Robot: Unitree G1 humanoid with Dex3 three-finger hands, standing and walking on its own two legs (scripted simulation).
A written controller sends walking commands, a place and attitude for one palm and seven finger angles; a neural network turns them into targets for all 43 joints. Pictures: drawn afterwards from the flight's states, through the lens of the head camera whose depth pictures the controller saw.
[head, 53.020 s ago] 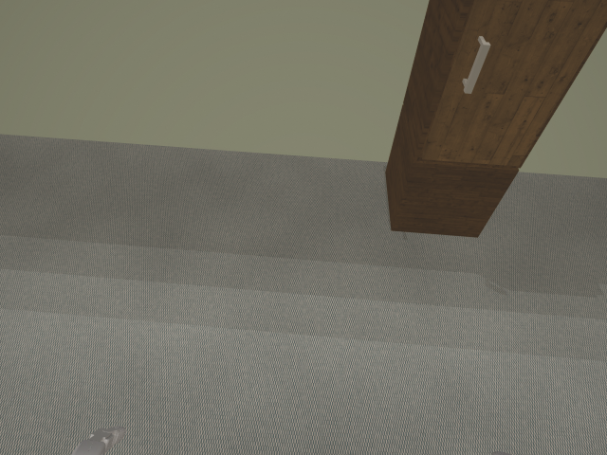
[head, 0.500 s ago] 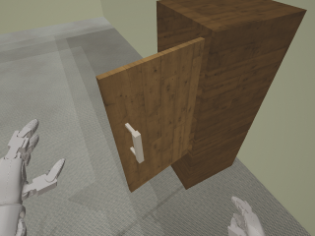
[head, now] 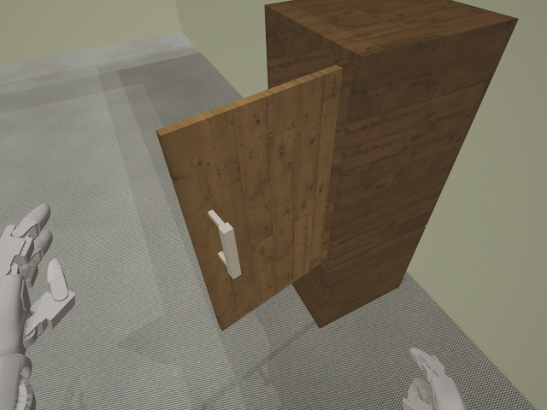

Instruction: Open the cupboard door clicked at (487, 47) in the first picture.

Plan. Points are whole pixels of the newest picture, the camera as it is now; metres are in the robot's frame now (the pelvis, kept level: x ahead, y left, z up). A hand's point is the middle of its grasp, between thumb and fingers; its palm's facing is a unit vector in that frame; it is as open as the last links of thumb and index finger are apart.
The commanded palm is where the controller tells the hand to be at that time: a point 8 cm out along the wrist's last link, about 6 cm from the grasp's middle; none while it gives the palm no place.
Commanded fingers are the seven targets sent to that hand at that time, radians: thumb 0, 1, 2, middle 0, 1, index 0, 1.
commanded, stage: step back with the hand held close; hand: left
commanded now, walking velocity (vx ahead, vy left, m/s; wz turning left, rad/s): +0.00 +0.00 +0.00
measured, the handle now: (224, 245) +0.39 +0.15 +0.00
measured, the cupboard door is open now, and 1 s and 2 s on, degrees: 100 100 100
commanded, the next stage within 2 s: stop stepping back and stand still in 1.16 s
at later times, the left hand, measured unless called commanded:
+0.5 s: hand (66, 302) +0.18 +0.27 +0.14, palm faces +0.30 -0.81 -0.50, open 7.4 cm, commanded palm +0.12 +0.31 +0.17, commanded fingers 0.00 0.90 0.90 -0.20 -0.30 -0.20 -0.30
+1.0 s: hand out of the picture +0.04 +0.30 +0.15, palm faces +0.46 -0.78 -0.43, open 7.4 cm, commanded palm -0.01 +0.34 +0.17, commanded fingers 0.00 0.90 0.90 -0.20 -0.30 -0.20 -0.30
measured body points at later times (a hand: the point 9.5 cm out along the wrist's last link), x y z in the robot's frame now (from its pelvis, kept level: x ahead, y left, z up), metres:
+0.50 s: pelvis -0.03 +0.02 +0.00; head +0.00 +0.02 +0.45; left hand +0.16 +0.31 +0.17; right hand +0.14 -0.24 -0.08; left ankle +0.00 +0.11 -0.75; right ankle -0.02 -0.10 -0.75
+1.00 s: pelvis -0.14 +0.03 -0.02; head -0.12 +0.05 +0.43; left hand +0.01 +0.33 +0.17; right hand +0.05 -0.19 -0.10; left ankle -0.01 +0.11 -0.74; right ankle -0.08 -0.10 -0.75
